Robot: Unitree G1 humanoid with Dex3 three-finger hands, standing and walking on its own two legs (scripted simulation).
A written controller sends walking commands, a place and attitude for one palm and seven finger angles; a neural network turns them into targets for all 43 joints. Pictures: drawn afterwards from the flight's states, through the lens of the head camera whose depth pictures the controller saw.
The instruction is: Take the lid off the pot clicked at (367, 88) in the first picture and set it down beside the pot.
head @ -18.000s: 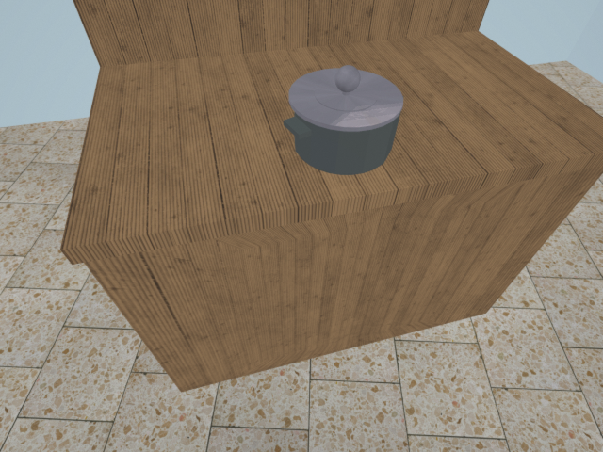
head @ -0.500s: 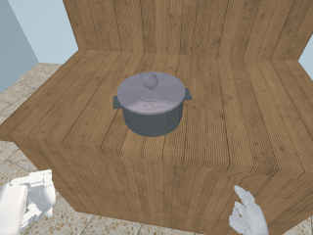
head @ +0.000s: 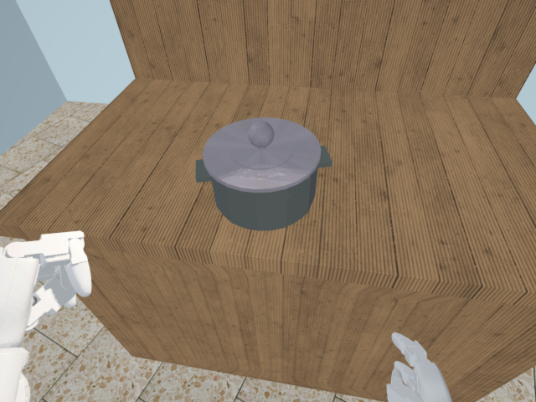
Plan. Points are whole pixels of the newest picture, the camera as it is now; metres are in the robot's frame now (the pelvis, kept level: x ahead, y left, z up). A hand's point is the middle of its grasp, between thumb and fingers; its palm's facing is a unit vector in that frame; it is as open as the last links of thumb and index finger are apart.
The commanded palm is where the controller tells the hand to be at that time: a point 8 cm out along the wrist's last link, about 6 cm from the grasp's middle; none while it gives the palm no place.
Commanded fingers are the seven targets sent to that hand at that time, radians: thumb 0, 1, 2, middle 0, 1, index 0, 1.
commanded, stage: reach forward and open the fingers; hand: left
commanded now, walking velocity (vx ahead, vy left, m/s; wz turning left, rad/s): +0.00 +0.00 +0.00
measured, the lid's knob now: (260, 134) +0.50 +0.09 +0.16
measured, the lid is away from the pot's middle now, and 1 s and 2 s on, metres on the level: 0.00 0.00 0.00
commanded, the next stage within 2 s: move the open hand above the knob in 1.22 s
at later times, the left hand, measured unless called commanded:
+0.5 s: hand (46, 267) +0.19 +0.27 +0.19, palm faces -0.08 +0.05 -1.00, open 4.6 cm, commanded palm +0.17 +0.26 +0.25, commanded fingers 0.00 -0.03 1.51 -1.02 -0.47 -1.02 -0.47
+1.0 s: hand (56, 215) +0.23 +0.26 +0.23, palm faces -0.01 +0.05 -1.00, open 9.7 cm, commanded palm +0.20 +0.26 +0.30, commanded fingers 0.00 -0.36 1.66 -0.88 -0.08 -0.88 -0.08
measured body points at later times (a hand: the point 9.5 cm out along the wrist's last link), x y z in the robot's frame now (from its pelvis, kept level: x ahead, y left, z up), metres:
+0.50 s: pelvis -0.04 +0.00 +0.00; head -0.03 -0.05 +0.44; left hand +0.19 +0.27 +0.24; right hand +0.20 -0.20 -0.09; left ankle +0.01 +0.10 -0.74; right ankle -0.02 -0.11 -0.74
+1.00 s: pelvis -0.07 +0.02 +0.00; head -0.07 -0.03 +0.44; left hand +0.22 +0.26 +0.28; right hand +0.15 -0.19 -0.09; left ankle +0.01 +0.10 -0.74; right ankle -0.02 -0.11 -0.74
